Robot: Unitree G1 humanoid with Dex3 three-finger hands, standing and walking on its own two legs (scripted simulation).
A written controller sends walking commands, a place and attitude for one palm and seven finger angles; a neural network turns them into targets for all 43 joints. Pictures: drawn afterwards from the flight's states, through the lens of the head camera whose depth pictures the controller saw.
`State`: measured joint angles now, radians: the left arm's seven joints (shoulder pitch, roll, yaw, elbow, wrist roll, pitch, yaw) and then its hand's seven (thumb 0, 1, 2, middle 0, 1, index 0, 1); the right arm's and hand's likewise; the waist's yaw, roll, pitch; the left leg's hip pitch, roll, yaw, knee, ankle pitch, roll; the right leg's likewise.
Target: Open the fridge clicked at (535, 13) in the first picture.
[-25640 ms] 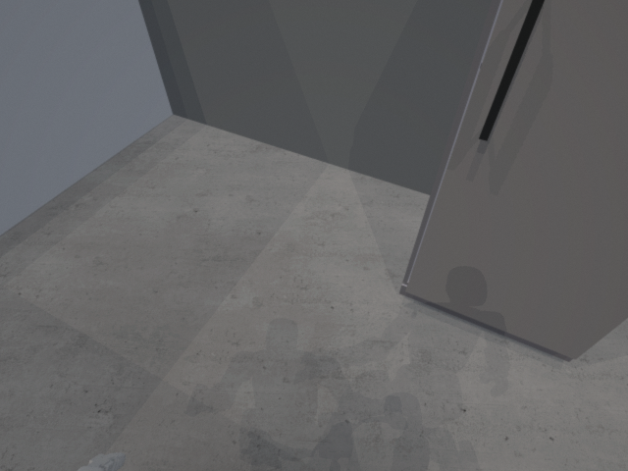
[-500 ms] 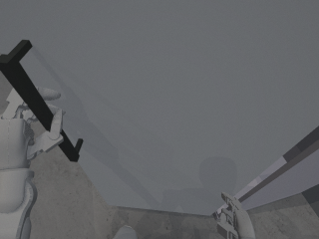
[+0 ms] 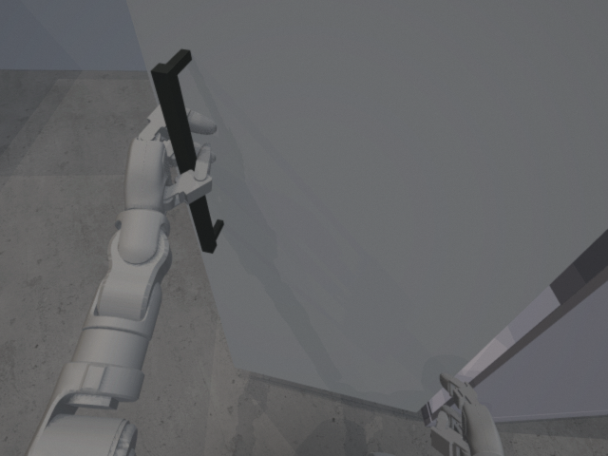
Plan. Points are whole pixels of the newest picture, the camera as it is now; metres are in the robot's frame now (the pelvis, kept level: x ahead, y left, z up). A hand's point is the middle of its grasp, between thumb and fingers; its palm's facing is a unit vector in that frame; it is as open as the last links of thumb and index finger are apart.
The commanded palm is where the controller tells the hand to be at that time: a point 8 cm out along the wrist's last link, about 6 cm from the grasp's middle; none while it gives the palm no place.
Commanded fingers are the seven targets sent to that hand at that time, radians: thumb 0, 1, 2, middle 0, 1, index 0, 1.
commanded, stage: stop walking and hold the door back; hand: left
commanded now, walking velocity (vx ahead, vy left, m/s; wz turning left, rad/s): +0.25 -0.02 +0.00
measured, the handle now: (198, 169) +0.42 +0.18 +0.15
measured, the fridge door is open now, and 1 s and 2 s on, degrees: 73 70 68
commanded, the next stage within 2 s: loosen the grip on the handle in 0.84 s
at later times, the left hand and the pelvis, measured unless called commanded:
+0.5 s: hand (216, 155) +0.42 +0.16 +0.18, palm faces +0.13 -0.98 -0.13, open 5.4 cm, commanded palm +0.38 +0.22 +0.15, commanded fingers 0.00 0.90 0.90 -0.45 -1.40 -0.45 -1.40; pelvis -0.01 +0.01 -0.01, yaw -3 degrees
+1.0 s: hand (205, 159) +0.41 +0.17 +0.18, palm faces +0.09 -0.96 -0.27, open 5.8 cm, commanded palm +0.37 +0.22 +0.17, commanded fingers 0.00 0.42 0.67 -0.45 -1.40 -0.45 -1.40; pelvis +0.00 +0.00 -0.01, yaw -2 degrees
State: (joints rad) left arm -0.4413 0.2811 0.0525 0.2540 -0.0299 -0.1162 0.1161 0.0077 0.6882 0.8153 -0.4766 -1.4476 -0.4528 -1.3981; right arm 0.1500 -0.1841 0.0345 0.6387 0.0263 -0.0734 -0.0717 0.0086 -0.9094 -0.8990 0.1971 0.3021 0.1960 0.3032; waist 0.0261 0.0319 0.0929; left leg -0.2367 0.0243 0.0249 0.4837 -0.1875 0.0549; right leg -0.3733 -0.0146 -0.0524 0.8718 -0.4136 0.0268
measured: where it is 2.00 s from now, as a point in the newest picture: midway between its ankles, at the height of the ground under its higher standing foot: outside the picture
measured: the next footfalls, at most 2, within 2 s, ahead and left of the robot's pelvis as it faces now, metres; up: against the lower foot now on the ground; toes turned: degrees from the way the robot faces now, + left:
right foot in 0.14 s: +0.04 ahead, -0.14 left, +0.00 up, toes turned -4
left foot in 0.40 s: +0.10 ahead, +0.11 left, +0.00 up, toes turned +0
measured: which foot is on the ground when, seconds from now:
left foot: down 0.00-0.14, up 0.16-0.38, down 0.40-1.00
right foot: up 0.00-0.12, down 0.14-1.00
